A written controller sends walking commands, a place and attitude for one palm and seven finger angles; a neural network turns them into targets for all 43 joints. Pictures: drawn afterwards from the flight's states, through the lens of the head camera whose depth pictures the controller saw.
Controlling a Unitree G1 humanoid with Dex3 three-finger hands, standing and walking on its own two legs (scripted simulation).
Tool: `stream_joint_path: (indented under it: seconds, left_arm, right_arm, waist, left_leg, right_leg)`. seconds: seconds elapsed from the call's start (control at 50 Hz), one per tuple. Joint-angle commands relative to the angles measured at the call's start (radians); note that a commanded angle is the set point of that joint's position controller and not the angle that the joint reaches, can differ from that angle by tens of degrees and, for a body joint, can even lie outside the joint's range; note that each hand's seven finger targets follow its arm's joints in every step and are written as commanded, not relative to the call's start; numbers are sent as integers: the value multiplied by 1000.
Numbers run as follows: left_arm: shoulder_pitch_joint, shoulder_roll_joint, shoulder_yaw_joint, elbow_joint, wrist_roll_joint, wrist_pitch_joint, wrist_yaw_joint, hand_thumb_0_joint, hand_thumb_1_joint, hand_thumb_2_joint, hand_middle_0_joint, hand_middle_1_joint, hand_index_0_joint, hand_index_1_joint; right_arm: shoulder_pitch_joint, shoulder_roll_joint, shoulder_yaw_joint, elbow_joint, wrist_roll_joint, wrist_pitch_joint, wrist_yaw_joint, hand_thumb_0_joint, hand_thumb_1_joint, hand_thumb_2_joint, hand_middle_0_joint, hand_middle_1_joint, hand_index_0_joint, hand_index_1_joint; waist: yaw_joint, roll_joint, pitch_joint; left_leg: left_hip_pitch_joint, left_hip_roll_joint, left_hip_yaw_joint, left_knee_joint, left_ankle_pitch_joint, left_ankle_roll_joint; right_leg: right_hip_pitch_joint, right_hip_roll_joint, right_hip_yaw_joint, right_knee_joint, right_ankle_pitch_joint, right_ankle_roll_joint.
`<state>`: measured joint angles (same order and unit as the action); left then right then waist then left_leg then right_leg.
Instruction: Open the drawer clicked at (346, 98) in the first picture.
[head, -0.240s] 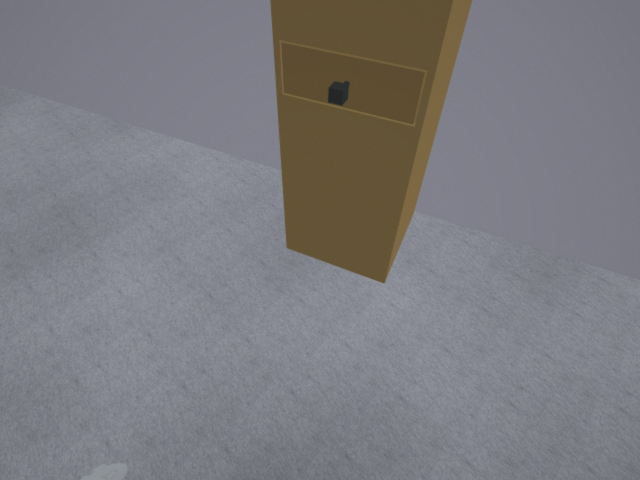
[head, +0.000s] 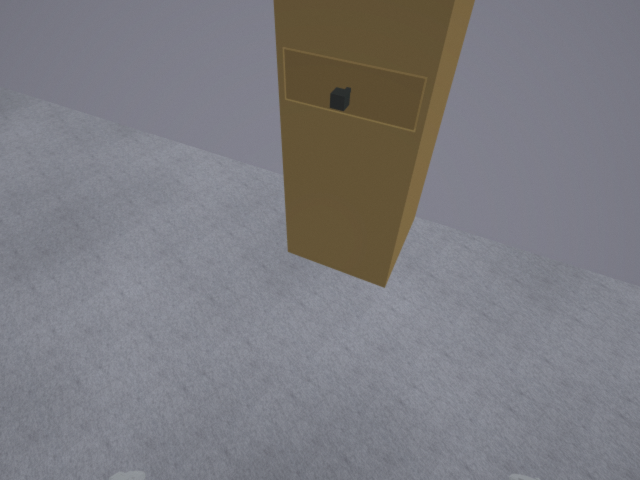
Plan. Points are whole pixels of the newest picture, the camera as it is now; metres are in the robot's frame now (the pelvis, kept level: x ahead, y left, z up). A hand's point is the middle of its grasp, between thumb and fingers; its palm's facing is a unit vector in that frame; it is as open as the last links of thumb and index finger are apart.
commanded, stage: stand and wait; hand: left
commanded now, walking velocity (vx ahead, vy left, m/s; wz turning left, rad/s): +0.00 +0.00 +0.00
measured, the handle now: (343, 95) +1.02 +0.01 +0.00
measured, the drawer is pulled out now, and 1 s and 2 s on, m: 0.00 0.00 0.00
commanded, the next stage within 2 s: look at it before walking up in 0.58 s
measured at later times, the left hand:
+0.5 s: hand out of the picture +0.05 +0.24 -0.15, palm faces -0.03 -0.94 -0.34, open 7.4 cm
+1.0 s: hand out of the picture +0.06 +0.23 -0.15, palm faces -0.04 -0.94 -0.33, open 7.4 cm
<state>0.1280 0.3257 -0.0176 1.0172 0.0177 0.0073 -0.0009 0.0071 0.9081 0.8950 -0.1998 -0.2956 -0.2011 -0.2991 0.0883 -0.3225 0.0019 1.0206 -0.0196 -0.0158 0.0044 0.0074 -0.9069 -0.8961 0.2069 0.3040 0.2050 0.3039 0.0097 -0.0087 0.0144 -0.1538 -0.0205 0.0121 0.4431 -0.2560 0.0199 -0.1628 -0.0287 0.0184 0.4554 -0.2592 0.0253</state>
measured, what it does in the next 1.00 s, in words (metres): stands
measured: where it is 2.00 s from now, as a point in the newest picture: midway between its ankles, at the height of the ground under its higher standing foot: outside the picture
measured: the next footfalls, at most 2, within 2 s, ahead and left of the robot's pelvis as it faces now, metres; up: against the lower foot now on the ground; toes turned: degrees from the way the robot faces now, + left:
none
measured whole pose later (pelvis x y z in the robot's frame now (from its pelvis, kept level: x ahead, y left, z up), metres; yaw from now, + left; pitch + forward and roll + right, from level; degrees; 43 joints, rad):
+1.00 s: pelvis -0.01 -0.02 +0.00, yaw -1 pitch -2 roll +0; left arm 0.15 0.33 -0.01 1.09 0.02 0.00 0.00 0.01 0.91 0.90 -0.20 -0.30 -0.20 -0.30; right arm 0.13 -0.34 0.00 1.12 -0.01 -0.01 0.00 0.01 -0.91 -0.90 0.21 0.30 0.20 0.30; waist 0.00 0.00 0.03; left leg -0.14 0.01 0.01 0.37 -0.20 -0.01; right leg -0.15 0.00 0.02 0.39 -0.20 0.00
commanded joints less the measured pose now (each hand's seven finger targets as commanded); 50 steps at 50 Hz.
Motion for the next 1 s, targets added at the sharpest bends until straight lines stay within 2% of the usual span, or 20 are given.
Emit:
stream_joint_path:
  seconds: [0.0, 0.04, 0.2, 0.52, 0.72, 0.86, 0.98]
  left_arm:
    - [-42, 213, 53, -63, -5, -31, 15, 0, 900, 900, -200, -300, -200, -300]
    - [-36, 216, 52, -56, -6, -32, 15, 0, 900, 900, -200, -300, -200, -300]
    - [-30, 214, 51, -26, -6, -31, 14, 0, 900, 900, -200, -300, -200, -300]
    - [-24, 219, 47, 5, -6, -32, 11, 0, 900, 900, -200, -300, -200, -300]
    - [-25, 215, 49, 3, -5, -33, 12, 0, 900, 900, -200, -300, -200, -300]
    - [-22, 217, 51, 2, -5, -37, 13, 0, 900, 900, -200, -300, -200, -300]
    - [-22, 217, 49, 4, -5, -37, 13, 0, 900, 900, -200, -300, -200, -300]
  right_arm:
    - [-42, -212, -49, -54, 6, -22, -18, 0, -900, -900, 200, 300, 200, 300]
    - [-42, -212, -49, -47, 8, -22, -18, 0, -900, -900, 200, 300, 200, 300]
    - [-33, -214, -44, -13, 10, -21, -18, 0, -900, -900, 200, 300, 200, 300]
    - [-10, -221, -39, 26, 10, -19, -15, 0, -900, -900, 200, 300, 200, 300]
    - [-6, -218, -39, 30, 10, -20, -14, 0, -900, -900, 200, 300, 200, 300]
    - [-3, -215, -39, 31, 11, -21, -16, 0, -900, -900, 200, 300, 200, 300]
    - [-6, -215, -38, 33, 12, -19, -15, 0, -900, -900, 200, 300, 200, 300]
  waist:
    - [-11, -3, -66]
    - [-11, 10, -75]
    - [-9, 18, -40]
    - [-9, 1, -20]
    - [-10, 3, -15]
    - [-10, 2, -41]
    - [-11, 4, -34]
  left_leg:
    - [20, 126, -97, -84, 227, 22]
    - [30, 127, -96, -84, 232, 21]
    - [11, 131, -101, -118, 167, 17]
    - [8, 133, -108, -146, 104, 11]
    - [7, 134, -108, -151, 97, 10]
    - [25, 138, -99, -138, 146, 8]
    - [28, 138, -97, -143, 129, 6]
  right_leg:
    - [7, -86, 75, -64, 217, -57]
    - [12, -87, 76, -68, 224, -58]
    - [10, -88, 82, -99, 168, -56]
    - [-10, -88, 97, -138, 93, -56]
    - [-20, -85, 102, -141, 87, -56]
    - [-2, -89, 102, -134, 150, -57]
    - [-8, -88, 108, -143, 134, -58]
